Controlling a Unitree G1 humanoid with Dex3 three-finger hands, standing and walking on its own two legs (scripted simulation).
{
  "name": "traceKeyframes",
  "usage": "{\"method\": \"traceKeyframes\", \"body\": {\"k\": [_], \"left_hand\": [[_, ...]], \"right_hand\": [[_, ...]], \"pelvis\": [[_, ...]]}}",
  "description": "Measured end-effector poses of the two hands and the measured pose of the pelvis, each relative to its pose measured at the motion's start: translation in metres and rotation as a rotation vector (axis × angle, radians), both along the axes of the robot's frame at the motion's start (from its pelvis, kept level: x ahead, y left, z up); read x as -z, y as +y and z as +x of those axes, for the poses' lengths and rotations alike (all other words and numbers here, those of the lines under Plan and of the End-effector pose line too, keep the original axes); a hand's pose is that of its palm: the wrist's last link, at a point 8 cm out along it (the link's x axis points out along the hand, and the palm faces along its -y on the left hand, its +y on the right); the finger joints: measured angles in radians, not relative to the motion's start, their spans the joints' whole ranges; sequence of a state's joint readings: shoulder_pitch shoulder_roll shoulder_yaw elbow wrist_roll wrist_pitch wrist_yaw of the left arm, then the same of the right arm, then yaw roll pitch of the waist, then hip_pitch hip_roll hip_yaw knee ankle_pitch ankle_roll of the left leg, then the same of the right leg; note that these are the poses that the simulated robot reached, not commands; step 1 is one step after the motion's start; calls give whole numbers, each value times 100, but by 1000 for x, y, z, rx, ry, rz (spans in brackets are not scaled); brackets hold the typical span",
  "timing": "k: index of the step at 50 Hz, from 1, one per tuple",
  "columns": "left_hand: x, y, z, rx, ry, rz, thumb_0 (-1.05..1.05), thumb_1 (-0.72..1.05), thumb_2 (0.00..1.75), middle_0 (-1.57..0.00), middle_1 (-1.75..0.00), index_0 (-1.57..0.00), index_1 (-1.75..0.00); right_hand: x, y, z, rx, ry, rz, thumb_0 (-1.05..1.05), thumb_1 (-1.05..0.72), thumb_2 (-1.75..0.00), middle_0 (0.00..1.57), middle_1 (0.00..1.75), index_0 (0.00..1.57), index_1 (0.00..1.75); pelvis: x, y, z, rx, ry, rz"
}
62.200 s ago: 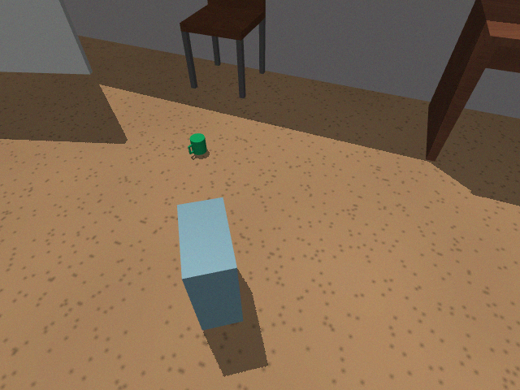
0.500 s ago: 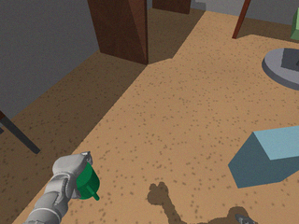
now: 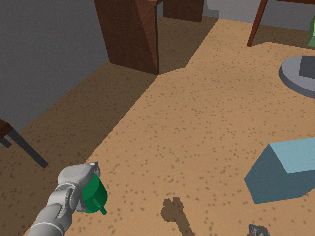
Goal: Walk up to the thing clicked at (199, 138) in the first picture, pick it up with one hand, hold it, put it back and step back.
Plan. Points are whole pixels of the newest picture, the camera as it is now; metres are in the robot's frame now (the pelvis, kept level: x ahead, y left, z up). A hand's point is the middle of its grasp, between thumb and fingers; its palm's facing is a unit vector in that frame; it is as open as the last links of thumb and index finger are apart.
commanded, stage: hold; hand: left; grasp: from above
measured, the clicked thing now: (91, 196) +0.29 +0.21 -0.10
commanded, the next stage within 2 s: crouch in 1.06 s
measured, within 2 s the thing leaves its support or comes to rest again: neither
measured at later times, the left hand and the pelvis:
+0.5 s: hand (82, 193) +0.28 +0.21 -0.04, palm faces -0.47 -0.06 -0.88, open 11.5 cm; pelvis -0.01 -0.01 +0.01, yaw +0 degrees
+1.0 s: hand (81, 192) +0.28 +0.22 -0.04, palm faces -0.48 -0.05 -0.88, open 11.5 cm; pelvis -0.01 -0.01 +0.01, yaw +0 degrees
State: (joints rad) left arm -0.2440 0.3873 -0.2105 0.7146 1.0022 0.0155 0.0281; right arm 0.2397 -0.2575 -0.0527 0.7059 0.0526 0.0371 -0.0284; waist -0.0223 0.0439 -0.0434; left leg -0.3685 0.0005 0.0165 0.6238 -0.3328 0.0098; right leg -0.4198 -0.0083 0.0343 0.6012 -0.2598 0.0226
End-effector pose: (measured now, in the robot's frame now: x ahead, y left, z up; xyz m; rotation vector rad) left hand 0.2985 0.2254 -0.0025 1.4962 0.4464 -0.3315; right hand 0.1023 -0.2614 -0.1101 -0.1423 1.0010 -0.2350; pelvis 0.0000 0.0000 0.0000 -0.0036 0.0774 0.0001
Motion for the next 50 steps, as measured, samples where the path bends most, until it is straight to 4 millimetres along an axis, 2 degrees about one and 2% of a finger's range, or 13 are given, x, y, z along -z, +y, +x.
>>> {"method": "traceKeyframes", "body": {"k": [17,35,50], "left_hand": [[-11,-9,-13,15,-8,-4,2,-23,79,-49,-97,-44,-90],[-25,-9,-12,14,-5,-8,2,-23,79,-49,-97,-44,-90],[-21,-7,-12,15,0,-6,1,-23,80,-49,-97,-44,-90]], "right_hand": [[-6,-3,8,-18,-36,4,1,-90,-90,20,30,20,30],[-12,1,21,-31,-65,14,1,-91,-90,20,30,20,30],[-11,1,19,-30,-41,11,1,-91,-90,20,30,20,30]], "pelvis": [[-5,-6,-7,0,-30,7],[-9,-8,-7,-3,-54,10],[-10,-8,-5,-4,-54,9]]}}
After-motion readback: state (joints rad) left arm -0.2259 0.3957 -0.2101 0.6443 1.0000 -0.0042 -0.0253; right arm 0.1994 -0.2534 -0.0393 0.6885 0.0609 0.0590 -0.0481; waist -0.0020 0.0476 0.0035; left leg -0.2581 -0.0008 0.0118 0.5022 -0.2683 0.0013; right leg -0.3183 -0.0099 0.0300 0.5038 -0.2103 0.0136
